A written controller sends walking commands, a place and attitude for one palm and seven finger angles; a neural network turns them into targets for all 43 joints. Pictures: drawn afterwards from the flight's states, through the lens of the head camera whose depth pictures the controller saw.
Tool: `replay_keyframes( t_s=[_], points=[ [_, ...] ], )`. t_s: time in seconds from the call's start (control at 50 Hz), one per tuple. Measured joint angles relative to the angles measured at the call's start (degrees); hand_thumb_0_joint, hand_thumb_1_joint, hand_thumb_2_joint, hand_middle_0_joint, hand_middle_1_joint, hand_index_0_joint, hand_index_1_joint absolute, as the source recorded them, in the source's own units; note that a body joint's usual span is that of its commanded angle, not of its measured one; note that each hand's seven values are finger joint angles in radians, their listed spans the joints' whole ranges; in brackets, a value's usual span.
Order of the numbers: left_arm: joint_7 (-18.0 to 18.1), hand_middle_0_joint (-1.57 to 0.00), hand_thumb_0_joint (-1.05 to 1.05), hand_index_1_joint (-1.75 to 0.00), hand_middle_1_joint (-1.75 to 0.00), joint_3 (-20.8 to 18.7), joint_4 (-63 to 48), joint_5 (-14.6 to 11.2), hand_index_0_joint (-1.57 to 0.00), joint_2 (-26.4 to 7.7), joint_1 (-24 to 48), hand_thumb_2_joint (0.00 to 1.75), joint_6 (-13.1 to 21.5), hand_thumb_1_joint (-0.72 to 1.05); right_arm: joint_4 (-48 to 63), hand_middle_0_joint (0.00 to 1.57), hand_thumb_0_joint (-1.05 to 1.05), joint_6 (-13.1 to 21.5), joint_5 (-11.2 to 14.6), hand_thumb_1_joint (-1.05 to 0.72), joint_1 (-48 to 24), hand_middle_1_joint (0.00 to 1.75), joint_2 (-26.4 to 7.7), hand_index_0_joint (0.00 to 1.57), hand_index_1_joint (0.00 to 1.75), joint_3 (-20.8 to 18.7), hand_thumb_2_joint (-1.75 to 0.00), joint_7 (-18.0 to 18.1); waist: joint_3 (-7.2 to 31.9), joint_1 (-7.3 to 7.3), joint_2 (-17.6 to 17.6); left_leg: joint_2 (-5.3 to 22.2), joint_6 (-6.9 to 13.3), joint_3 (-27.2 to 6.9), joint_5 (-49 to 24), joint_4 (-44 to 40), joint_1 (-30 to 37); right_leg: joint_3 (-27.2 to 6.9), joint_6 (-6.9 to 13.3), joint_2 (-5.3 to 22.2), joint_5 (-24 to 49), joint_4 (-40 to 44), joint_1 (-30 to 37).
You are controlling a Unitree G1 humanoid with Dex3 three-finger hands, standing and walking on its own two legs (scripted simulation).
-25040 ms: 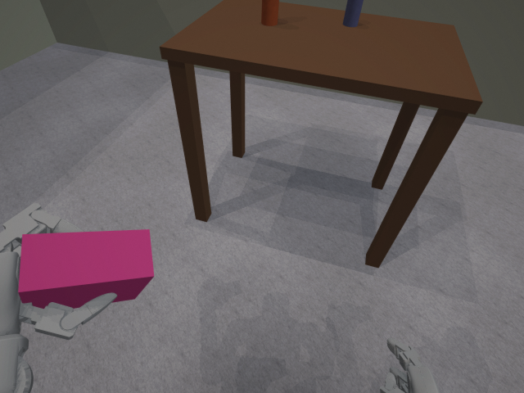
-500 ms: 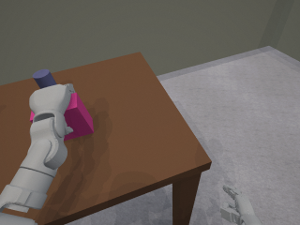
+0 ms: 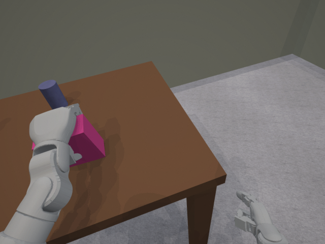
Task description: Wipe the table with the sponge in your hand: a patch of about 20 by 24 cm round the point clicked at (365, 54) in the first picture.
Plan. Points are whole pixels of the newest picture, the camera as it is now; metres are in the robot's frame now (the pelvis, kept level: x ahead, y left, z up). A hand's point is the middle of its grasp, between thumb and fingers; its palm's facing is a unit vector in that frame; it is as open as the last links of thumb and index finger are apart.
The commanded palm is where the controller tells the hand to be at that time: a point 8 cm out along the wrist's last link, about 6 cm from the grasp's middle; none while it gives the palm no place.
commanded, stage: wipe back along the middle lane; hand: left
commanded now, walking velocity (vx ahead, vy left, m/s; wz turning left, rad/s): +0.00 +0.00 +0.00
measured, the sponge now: (76, 147) +0.30 +0.25 +0.12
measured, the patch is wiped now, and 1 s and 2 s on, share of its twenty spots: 0.50 0.55 0.55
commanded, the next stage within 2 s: slide across to the third lane in 0.48 s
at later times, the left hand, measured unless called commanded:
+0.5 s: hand (68, 156) +0.24 +0.23 +0.16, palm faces +0.29 -0.13 -0.95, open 9.8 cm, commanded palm +0.19 +0.21 +0.17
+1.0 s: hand (84, 154) +0.24 +0.18 +0.17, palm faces +0.30 -0.19 -0.93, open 9.8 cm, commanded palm +0.20 +0.17 +0.21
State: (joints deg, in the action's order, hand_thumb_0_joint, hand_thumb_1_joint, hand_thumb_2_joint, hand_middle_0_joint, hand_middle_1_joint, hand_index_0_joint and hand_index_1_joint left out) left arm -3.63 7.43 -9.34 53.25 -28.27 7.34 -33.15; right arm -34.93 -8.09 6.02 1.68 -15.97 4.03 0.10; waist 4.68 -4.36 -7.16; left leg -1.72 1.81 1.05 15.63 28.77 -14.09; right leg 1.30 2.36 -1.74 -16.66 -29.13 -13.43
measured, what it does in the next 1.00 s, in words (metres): stands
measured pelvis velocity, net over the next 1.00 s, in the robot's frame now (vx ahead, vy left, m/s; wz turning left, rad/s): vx -0.02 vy -0.01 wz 0.01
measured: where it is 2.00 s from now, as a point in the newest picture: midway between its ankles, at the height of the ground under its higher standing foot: outside the picture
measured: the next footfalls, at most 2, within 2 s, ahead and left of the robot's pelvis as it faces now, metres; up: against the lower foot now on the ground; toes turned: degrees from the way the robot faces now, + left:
none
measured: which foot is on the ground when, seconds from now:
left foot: down 0.00-1.00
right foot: down 0.00-1.00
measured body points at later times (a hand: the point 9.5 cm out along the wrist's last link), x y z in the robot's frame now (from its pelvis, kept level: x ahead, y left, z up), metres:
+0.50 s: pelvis -0.01 +0.00 +0.00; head -0.03 -0.06 +0.44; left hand +0.22 +0.23 +0.21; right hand +0.24 -0.20 -0.08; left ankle -0.01 +0.10 -0.74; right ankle -0.01 -0.09 -0.74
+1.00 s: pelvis -0.02 -0.01 +0.00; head -0.06 -0.07 +0.44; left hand +0.22 +0.19 +0.22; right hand +0.24 -0.19 -0.07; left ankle -0.01 +0.10 -0.74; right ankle -0.01 -0.09 -0.74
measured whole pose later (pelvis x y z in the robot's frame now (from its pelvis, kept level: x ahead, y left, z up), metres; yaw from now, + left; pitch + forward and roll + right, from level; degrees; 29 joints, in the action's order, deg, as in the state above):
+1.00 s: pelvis -0.02 -0.01 +0.00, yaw +1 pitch -3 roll +1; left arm 0.5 13.8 -21.9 52.1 -22.1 2.1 -33.3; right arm -35.1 -6.0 5.6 0.4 -14.3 4.0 -0.1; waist 2.9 -6.5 -6.7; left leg -1.4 0.8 0.2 14.0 28.6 -11.5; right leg 2.2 3.5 -2.1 -15.8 -29.8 -11.1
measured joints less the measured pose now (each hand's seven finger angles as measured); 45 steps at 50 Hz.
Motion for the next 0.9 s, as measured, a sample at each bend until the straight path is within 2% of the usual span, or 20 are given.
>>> replay_keyframes(
  t_s=[0.3, 0.6, 0.78, 0.9],
  points=[
    [2.55, -0.7, 0.03, -1.43, -1.44, -1.98, -9.84, -1.17, -0.71, 1.72, -8.74, 1.09, 0.5, -0.46, 0.38, 0.2, 0.01, -0.18, -0.23, -0.91, -0.06, 0.3, 0.09, 0.2, 0.3, -0.55, -0.9, -0.63, -0.05, -0.47, -0.17, 0.43, -0.23, 0.31, 0.39, 0.83, 0.18, -0.3, 0.25, -0.42, -0.17, -0.71, 0.09],
    [5.85, -0.7, 0.03, -1.43, -1.44, -0.19, -16.18, -0.26, -0.72, 5.41, -14.22, 1.09, 1.48, -0.46, 0.89, 0.2, 0.01, 0.03, -0.37, -0.91, -0.19, 0.3, 0.76, 0.2, 0.3, -0.95, -0.9, -1.13, -0.48, -1.32, -0.27, 0.48, -0.42, 0.02, -0.06, 0.98, 0.81, 0.01, 0.49, -0.46, 0.11, -0.96, 0.75],
    [5.55, -0.7, 0.03, -1.42, -1.44, 1.79, -15.01, -0.45, -0.73, 5.58, -11.54, 1.09, 0.24, -0.46, 0.35, 0.2, 0.01, 0.99, -0.41, -0.91, -0.33, 0.3, 1.21, 0.2, 0.3, -0.6, -0.9, -0.64, -1.03, -1.76, 0.09, 0.48, -0.68, -0.55, -0.47, 0.9, 1.61, 0.58, 0.78, -0.47, 0.29, -0.93, 1.69],
    [4.74, -0.71, 0.02, -1.41, -1.44, 4.48, -13.99, -0.58, -0.74, 6.0, -8.27, 1.09, -0.06, -0.47, 0.04, 0.2, 0.01, 1.87, -0.43, -0.91, -0.71, 0.3, 1.28, 0.2, 0.3, -0.4, -0.9, -0.26, -1.51, -2.16, 0.24, 0.35, -0.79, -0.88, -1.02, 0.5, 2.12, 0.91, 0.92, -0.35, 0.55, -0.82, 2.18]
  ],
)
